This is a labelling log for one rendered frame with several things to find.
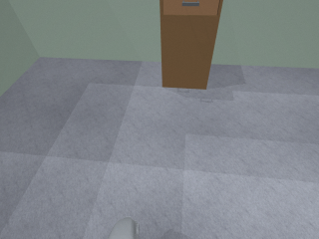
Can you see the cabinet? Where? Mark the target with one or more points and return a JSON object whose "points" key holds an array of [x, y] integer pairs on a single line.
{"points": [[187, 44]]}

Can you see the drawer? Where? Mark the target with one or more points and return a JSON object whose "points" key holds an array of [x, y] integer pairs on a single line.
{"points": [[205, 8]]}

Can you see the left robot thigh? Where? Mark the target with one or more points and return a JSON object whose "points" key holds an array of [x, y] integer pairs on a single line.
{"points": [[126, 228]]}

